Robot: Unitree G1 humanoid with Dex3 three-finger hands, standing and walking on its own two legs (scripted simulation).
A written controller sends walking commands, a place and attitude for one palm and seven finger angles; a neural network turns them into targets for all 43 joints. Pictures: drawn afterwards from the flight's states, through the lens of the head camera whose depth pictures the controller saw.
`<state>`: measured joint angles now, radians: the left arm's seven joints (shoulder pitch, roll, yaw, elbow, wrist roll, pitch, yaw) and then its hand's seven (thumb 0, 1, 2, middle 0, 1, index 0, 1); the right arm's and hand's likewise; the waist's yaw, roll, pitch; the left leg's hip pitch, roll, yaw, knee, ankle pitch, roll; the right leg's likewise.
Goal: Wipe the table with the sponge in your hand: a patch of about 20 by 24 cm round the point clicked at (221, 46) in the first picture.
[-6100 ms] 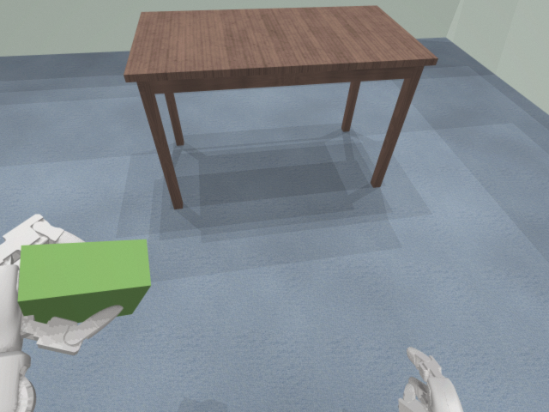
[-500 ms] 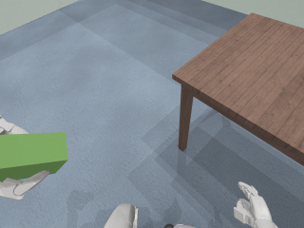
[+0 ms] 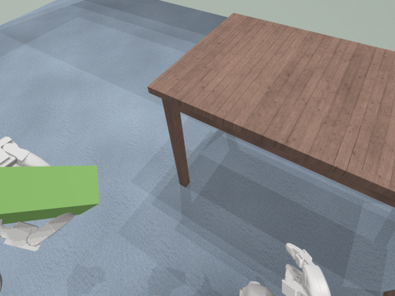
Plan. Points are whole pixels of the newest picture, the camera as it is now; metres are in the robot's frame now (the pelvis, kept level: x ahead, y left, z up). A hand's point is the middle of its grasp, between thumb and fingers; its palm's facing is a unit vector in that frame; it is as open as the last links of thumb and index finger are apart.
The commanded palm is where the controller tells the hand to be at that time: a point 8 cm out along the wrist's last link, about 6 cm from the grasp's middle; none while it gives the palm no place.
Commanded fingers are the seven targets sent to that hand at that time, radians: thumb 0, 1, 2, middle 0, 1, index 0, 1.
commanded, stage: turn to face it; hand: left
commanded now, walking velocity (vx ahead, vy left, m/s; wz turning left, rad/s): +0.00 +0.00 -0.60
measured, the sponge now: (59, 195) +0.21 +0.22 +0.17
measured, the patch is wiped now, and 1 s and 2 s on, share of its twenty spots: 0.00 0.00 0.00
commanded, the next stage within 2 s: take the last steps up to it in 1.34 s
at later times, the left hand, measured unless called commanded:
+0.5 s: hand (129, 192) +0.22 +0.12 +0.19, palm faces +0.20 -0.85 -0.49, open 9.7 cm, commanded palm +0.18 +0.15 +0.19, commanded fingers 0.00 0.10 1.30 -1.20 -1.60 -1.20 -1.60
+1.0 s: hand (259, 221) +0.20 -0.05 +0.19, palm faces -0.17 -0.80 -0.57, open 9.7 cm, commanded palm +0.17 +0.02 +0.19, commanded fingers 0.00 0.10 1.30 -1.20 -1.60 -1.20 -1.60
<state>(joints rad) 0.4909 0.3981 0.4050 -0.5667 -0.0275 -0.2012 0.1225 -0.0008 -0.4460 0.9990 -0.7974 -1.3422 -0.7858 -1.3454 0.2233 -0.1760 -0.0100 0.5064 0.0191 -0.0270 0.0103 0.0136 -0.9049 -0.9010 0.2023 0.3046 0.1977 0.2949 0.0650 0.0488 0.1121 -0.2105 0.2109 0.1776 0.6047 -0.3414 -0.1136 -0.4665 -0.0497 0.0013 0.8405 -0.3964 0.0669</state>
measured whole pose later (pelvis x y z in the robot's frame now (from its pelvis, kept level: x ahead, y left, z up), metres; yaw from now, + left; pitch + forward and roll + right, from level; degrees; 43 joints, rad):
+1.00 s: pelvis -0.12 -0.12 +0.01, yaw -35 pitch +2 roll +1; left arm 0.59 0.48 0.48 -0.65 -0.06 -0.21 0.14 0.00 -0.45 1.00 -0.79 -1.34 -0.78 -1.35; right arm 0.15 -0.27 -0.05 0.55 0.01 0.06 -0.01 0.02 -0.91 -0.90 0.20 0.30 0.19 0.29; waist -0.02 -0.03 0.11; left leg -0.38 0.03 0.04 0.78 -0.46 -0.08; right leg -0.41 0.08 0.06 0.51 -0.14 -0.06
